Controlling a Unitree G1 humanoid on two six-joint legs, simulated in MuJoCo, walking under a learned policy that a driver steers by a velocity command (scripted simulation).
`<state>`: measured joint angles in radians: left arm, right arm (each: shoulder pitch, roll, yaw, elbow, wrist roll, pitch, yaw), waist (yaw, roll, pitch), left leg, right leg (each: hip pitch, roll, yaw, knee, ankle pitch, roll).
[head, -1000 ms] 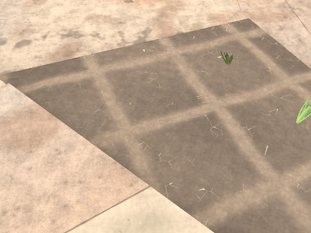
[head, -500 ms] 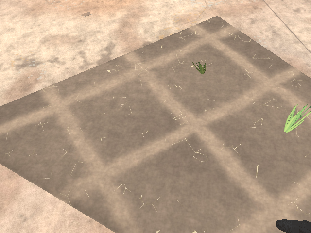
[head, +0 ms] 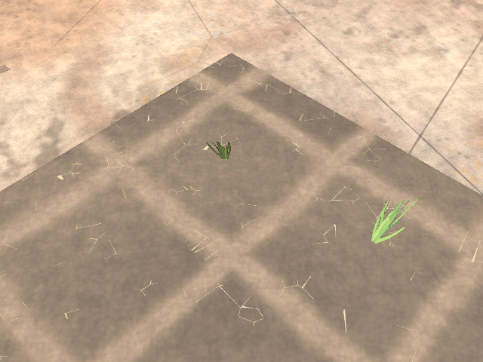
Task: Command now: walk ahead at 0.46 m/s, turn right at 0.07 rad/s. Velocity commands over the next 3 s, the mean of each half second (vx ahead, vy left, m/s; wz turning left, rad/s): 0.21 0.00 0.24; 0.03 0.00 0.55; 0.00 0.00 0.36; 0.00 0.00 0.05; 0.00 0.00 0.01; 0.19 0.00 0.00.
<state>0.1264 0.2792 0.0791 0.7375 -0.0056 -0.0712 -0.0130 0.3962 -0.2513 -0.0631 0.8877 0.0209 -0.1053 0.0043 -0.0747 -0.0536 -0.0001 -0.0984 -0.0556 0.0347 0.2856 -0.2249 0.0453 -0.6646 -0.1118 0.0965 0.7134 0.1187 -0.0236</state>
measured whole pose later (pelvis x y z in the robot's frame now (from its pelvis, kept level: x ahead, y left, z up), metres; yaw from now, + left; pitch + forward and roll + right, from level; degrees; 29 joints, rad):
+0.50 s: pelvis +0.18 -0.07 -0.08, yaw +10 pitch +2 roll +0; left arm 0.18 0.22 0.04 0.88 0.03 -0.03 0.03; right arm 0.24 -0.28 -0.08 0.73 0.01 0.03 -0.07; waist -0.01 0.04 0.02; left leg -0.74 0.05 -0.02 1.31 -0.27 -0.09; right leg -0.29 -0.04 -0.14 0.42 -0.17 -0.04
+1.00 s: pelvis +0.21 -0.02 -0.09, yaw +28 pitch +4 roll -3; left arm 0.08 0.29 0.09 0.78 0.01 0.03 0.04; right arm 0.22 -0.28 -0.07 0.59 0.00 0.03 -0.04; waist -0.01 -0.01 0.01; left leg -0.38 -0.05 -0.11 0.53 -0.20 0.05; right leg -0.60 0.01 0.09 0.97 -0.28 0.08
